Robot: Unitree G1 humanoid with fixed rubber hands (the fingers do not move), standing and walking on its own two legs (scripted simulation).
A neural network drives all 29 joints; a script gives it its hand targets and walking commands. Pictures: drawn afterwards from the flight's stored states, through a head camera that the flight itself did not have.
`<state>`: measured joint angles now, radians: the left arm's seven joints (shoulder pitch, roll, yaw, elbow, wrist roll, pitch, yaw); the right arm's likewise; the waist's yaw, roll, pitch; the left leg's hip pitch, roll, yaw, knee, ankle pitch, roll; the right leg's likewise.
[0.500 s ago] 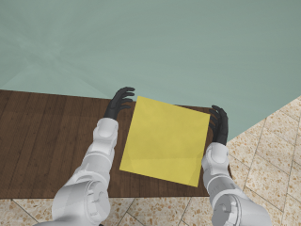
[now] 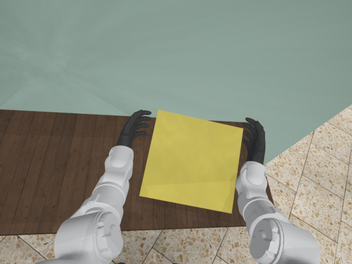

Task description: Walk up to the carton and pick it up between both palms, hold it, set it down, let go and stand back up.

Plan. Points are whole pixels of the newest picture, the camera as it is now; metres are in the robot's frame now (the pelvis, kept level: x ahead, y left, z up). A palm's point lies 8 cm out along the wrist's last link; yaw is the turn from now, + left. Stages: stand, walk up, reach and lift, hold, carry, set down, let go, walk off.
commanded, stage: set down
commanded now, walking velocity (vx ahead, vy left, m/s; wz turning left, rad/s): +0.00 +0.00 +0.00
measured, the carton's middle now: (188, 161) +0.37 -0.07 -0.07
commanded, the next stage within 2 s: none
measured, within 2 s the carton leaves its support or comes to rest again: rests again in 0.92 s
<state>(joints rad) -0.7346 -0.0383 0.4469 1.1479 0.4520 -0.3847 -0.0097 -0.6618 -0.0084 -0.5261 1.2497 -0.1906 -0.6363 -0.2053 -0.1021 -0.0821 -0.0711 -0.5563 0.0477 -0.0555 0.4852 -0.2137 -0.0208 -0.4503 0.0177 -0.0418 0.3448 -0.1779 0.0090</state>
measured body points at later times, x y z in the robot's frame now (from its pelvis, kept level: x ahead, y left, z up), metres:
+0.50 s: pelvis +0.00 +0.01 -0.01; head +0.09 +0.05 +0.43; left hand +0.42 +0.14 -0.03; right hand +0.36 -0.22 +0.00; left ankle +0.00 +0.13 -0.74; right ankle -0.02 -0.13 -0.74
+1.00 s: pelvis -0.03 +0.01 -0.02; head +0.07 +0.04 +0.41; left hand +0.39 +0.15 -0.05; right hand +0.29 -0.21 -0.06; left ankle +0.00 +0.13 -0.74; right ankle -0.02 -0.13 -0.74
